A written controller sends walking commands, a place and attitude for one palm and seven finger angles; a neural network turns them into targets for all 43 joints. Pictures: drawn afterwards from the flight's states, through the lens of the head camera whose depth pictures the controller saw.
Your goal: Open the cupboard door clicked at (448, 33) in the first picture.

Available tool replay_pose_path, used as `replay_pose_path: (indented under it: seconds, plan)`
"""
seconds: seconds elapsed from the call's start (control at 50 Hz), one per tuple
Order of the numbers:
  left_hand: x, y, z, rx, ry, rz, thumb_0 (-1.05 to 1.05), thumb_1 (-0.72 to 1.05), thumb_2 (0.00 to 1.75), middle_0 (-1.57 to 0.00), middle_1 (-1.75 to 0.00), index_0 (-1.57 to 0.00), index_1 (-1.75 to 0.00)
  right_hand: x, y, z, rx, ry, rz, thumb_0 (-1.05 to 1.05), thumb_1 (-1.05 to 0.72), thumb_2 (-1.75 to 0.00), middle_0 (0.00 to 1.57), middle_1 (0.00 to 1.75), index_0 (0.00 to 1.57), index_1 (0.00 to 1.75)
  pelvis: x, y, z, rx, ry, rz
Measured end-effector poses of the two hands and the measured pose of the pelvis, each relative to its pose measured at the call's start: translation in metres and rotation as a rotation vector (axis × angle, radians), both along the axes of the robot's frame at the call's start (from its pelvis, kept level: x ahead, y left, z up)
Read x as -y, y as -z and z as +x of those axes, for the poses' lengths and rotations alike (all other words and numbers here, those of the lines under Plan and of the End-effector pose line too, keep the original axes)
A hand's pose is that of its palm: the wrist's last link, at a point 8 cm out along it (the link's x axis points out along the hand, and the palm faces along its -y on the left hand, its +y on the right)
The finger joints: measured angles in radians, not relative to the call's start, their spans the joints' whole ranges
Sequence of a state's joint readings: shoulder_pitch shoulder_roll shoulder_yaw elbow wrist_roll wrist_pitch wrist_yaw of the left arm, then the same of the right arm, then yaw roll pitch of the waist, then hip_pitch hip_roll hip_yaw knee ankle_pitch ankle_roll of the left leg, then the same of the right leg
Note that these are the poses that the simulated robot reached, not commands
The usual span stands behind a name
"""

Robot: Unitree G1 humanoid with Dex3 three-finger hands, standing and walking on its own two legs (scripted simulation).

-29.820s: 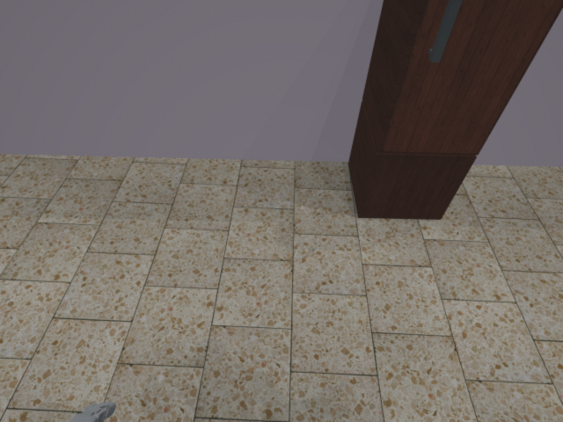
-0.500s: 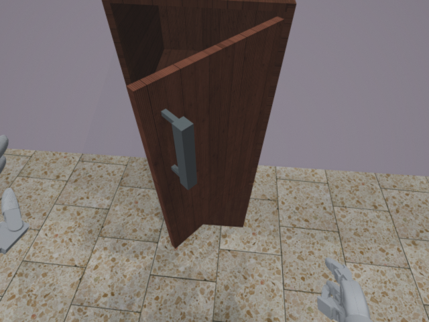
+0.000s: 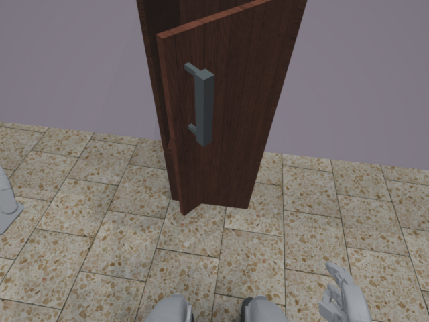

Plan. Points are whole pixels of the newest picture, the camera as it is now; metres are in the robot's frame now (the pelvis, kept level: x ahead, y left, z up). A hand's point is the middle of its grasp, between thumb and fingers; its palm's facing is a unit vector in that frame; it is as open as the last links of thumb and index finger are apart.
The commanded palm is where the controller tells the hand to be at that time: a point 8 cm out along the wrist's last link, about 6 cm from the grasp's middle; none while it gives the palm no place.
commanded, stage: step back with the hand held close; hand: left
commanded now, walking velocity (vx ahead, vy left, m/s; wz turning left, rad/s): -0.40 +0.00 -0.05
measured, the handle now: (197, 106) +0.47 +0.07 +0.14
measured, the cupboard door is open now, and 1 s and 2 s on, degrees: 48 48 48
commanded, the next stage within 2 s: stop stepping back and stand still in 0.04 s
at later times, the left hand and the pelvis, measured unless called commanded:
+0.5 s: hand (10, 263) +0.15 +0.23 +0.19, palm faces +0.36 -0.80 -0.48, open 7.4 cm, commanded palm +0.08 +0.28 +0.21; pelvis -0.07 -0.02 +0.02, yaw -2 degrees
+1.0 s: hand out of the picture +0.09 +0.23 +0.18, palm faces +0.41 -0.80 -0.43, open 7.4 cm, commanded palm +0.03 +0.27 +0.21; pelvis -0.12 -0.03 +0.03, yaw -1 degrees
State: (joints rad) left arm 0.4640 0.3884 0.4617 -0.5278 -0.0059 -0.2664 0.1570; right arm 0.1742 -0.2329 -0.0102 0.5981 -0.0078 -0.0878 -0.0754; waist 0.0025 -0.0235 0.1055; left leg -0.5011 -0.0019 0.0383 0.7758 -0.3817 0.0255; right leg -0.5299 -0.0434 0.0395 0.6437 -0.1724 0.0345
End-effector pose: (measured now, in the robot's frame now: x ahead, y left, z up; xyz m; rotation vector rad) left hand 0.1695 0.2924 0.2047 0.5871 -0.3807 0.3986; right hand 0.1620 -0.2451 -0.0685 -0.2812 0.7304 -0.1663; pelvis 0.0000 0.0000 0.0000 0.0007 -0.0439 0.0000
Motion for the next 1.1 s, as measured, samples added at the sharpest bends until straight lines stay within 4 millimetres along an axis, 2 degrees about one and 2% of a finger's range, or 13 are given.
replay_pose_path:
  seconds: [0.08, 0.16, 0.26, 0.32, 0.4, 0.5, 0.6, 0.72, 0.82, 0.9, 0.98, 1.02, 1.1]
  plan:
    - [-0.002, -0.004, -0.010, -0.007, 0.011, 0.017, 0.01, 0.89, 0.90, -0.22, -0.30, -0.21, -0.30, -0.007, -0.002, -0.017, 0.020, 0.012, 0.007, 0.01, -0.90, -0.90, 0.20, 0.30, 0.20, 0.30, 0.002, -0.002, -0.018, 0.002, -0.033, -0.063]
    - [0.001, -0.017, -0.032, 0.018, 0.004, 0.020, 0.02, 0.89, 0.90, -0.22, -0.30, -0.22, -0.30, -0.012, -0.008, -0.035, 0.017, 0.012, 0.062, 0.01, -0.90, -0.90, 0.20, 0.30, 0.20, 0.30, 0.012, -0.010, -0.031, -0.029, -0.009, -0.061]
    - [0.022, -0.016, -0.059, -0.027, 0.002, 0.026, 0.01, 0.89, 0.90, -0.21, -0.30, -0.21, -0.30, -0.007, -0.006, -0.049, 0.057, -0.023, 0.106, 0.01, -0.90, -0.90, 0.20, 0.30, 0.20, 0.30, 0.026, -0.008, -0.053, -0.092, 0.036, -0.002]
    - [0.034, -0.013, -0.062, -0.075, 0.036, -0.012, 0.01, 0.89, 0.90, -0.21, -0.30, -0.21, -0.30, 0.002, -0.003, -0.063, 0.004, -0.032, 0.093, 0.01, -0.90, -0.90, 0.20, 0.30, 0.20, 0.30, 0.026, -0.016, -0.065, -0.085, 0.044, -0.001]
    - [0.032, -0.012, -0.060, -0.130, 0.043, -0.024, 0.01, 0.88, 0.90, -0.22, -0.30, -0.22, -0.30, 0.015, -0.017, -0.086, -0.024, 0.021, 0.062, 0.01, -0.90, -0.90, 0.20, 0.30, 0.20, 0.30, 0.027, -0.029, -0.067, -0.093, 0.053, 0.038]
    - [0.021, -0.001, -0.059, -0.141, 0.049, -0.038, 0.01, 0.89, 0.90, -0.22, -0.30, -0.22, -0.30, 0.032, -0.024, -0.102, 0.028, 0.087, -0.006, 0.01, -0.90, -0.90, 0.20, 0.30, 0.20, 0.30, 0.019, -0.022, -0.073, -0.091, 0.036, 0.017]
    - [0.030, 0.000, -0.073, -0.166, 0.076, -0.035, 0.02, 0.89, 0.90, -0.22, -0.30, -0.21, -0.30, 0.034, -0.033, -0.123, 0.059, 0.075, 0.002, 0.01, -0.90, -0.90, 0.20, 0.30, 0.20, 0.30, 0.025, -0.025, -0.094, -0.051, 0.058, 0.038]
    - [0.049, -0.019, -0.109, -0.151, 0.089, 0.031, 0.02, 0.89, 0.90, -0.22, -0.30, -0.22, -0.30, 0.036, -0.021, -0.146, 0.028, 0.057, 0.050, 0.01, -0.90, -0.90, 0.20, 0.30, 0.20, 0.30, 0.037, -0.026, -0.113, -0.042, 0.042, 0.018]
    - [0.038, -0.019, -0.127, -0.146, 0.002, -0.006, 0.01, 0.88, 0.90, -0.22, -0.30, -0.22, -0.30, 0.041, -0.014, -0.164, -0.057, 0.071, 0.064, 0.01, -0.90, -0.90, 0.20, 0.30, 0.20, 0.30, 0.040, -0.035, -0.116, -0.065, 0.049, 0.035]
    - [0.029, -0.003, -0.125, -0.165, -0.062, -0.080, 0.01, 0.89, 0.90, -0.22, -0.30, -0.21, -0.30, 0.042, -0.012, -0.168, -0.075, 0.066, 0.047, 0.01, -0.90, -0.90, 0.20, 0.30, 0.20, 0.30, 0.038, -0.037, -0.117, -0.069, 0.025, 0.037]
    - [0.029, 0.010, -0.120, -0.180, -0.046, -0.130, 0.01, 0.89, 0.90, -0.21, -0.30, -0.21, -0.30, 0.039, -0.013, -0.161, -0.056, 0.048, 0.013, 0.01, -0.90, -0.90, 0.20, 0.30, 0.20, 0.30, 0.029, -0.032, -0.116, -0.062, 0.015, 0.010]
    - [0.029, 0.010, -0.117, -0.173, -0.018, -0.123, 0.02, 0.89, 0.90, -0.21, -0.30, -0.21, -0.30, 0.036, -0.014, -0.155, -0.041, 0.049, 0.004, 0.01, -0.90, -0.90, 0.20, 0.30, 0.20, 0.30, 0.025, -0.030, -0.116, -0.053, 0.015, 0.007]
    - [0.027, -0.003, -0.114, -0.148, 0.026, -0.058, 0.02, 0.89, 0.90, -0.22, -0.30, -0.21, -0.30, 0.023, -0.024, -0.139, 0.020, 0.042, 0.024, 0.01, -0.90, -0.90, 0.20, 0.30, 0.20, 0.30, 0.020, -0.029, -0.116, -0.042, 0.036, 0.015]
